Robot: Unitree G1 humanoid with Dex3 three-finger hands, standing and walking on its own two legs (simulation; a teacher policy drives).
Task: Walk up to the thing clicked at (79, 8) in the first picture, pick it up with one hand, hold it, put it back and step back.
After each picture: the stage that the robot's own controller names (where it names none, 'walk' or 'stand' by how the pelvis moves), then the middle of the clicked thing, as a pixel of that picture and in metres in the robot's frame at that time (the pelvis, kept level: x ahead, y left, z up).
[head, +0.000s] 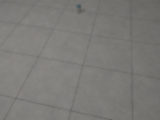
stand; (78, 9) +2.09 +0.03 -0.72
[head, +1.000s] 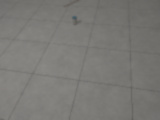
walk; (74, 20) +1.95 +0.22 -0.71
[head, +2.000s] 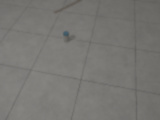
walk; (66, 36) +1.33 +0.25 -0.71
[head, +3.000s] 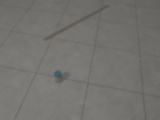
walk; (58, 76) +0.81 +0.22 -0.70
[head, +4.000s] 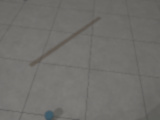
walk; (49, 117) +0.45 +0.20 -0.71
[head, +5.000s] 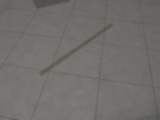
stand; out of the picture +0.38 +0.20 -0.72
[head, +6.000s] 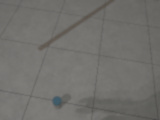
walk; (57, 102) +0.46 +0.16 -0.69
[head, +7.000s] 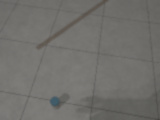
stand; (55, 103) +0.43 +0.19 -0.68
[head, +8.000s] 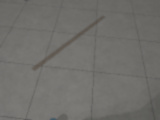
walk; out of the picture +0.37 +0.19 -0.70
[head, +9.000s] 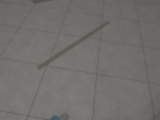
walk; out of the picture +0.42 +0.17 -0.70
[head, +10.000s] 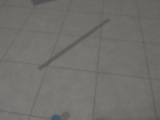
stand; out of the picture +0.43 +0.20 -0.71
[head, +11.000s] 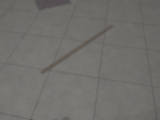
stand; out of the picture +0.42 +0.21 -0.72
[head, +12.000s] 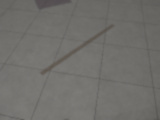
stand; out of the picture +0.40 +0.21 -0.73
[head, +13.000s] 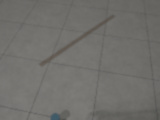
go down; (55, 119) +0.41 +0.20 -0.72
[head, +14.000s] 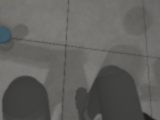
go down; (4, 39) +0.51 +0.22 -0.30
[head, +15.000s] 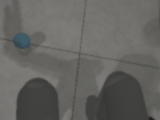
approach; (23, 44) +0.50 +0.20 -0.30
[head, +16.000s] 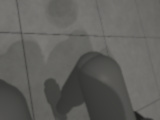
close in; out of the picture +0.49 +0.26 -0.24
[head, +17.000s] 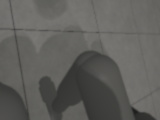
close; out of the picture +0.48 +0.27 -0.24
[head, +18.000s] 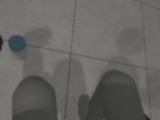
lift; (18, 48) +0.48 +0.21 -0.28
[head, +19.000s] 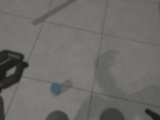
lift; (55, 89) +0.44 +0.14 -0.54
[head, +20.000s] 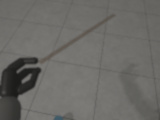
stand; out of the picture +0.39 +0.15 -0.67
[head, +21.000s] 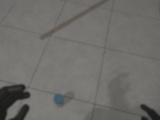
stand; (59, 100) +0.43 +0.15 -0.59
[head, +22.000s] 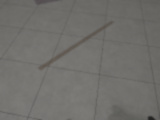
stand; out of the picture +0.39 +0.15 -0.66
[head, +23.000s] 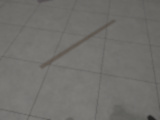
hold; out of the picture +0.39 +0.15 -0.66
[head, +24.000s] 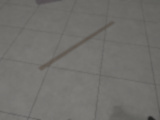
stand; out of the picture +0.39 +0.15 -0.66
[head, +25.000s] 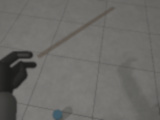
hold; (58, 116) +0.40 +0.16 -0.65
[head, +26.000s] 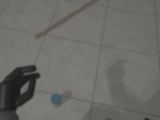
close; (56, 100) +0.42 +0.16 -0.59
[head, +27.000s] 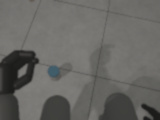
close; (54, 73) +0.45 +0.16 -0.44
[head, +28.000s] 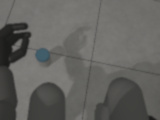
close; (43, 58) +0.48 +0.15 -0.33
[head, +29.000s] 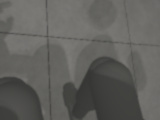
hold; out of the picture +0.48 +0.21 -0.25
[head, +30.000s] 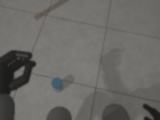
hold; (57, 85) +0.44 +0.15 -0.51
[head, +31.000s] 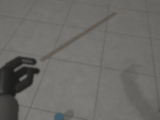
close; (59, 119) +0.41 +0.15 -0.67
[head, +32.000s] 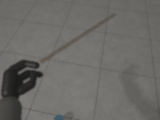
hold; out of the picture +0.40 +0.16 -0.68
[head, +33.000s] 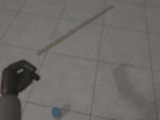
crouch; (56, 113) +0.42 +0.15 -0.66
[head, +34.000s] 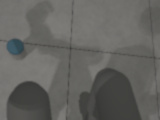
lower; (17, 50) +0.49 +0.17 -0.31
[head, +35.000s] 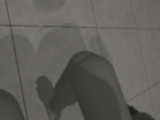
lower; out of the picture +0.47 +0.24 -0.25
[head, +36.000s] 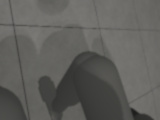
lower; out of the picture +0.47 +0.24 -0.24
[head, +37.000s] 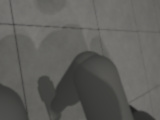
lower; out of the picture +0.46 +0.24 -0.25
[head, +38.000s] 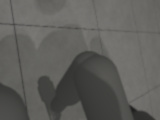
lower; out of the picture +0.46 +0.24 -0.25
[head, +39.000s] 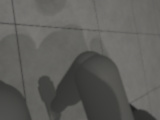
loosen; out of the picture +0.47 +0.24 -0.25
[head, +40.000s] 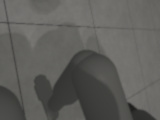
withdraw; out of the picture +0.41 +0.17 -0.27
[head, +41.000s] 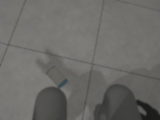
walk; (56, 76) +0.40 +0.11 -0.43
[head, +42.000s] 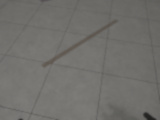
stand; out of the picture +0.30 +0.11 -0.69
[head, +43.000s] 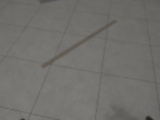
stand; out of the picture +0.31 +0.13 -0.69
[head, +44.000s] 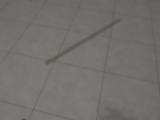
stand; out of the picture +0.30 +0.13 -0.70
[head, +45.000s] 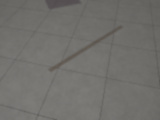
stand; out of the picture +0.31 +0.13 -0.75
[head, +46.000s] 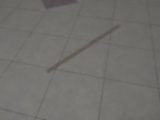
stand; out of the picture +0.29 +0.14 -0.75
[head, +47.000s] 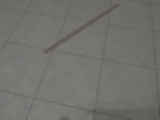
walk; out of the picture +0.31 +0.14 -0.74
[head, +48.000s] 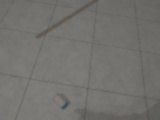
walk; (60, 101) +0.48 +0.12 -0.73
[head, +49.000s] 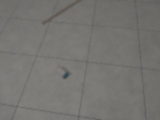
walk; (61, 72) +0.77 +0.24 -0.72
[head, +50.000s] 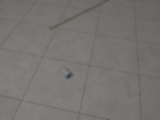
stand; (65, 72) +0.90 +0.15 -0.74
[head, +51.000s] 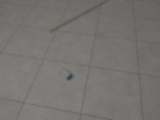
stand; (66, 74) +0.91 +0.15 -0.75
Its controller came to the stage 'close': yes
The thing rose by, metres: 0.01
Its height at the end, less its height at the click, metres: -0.02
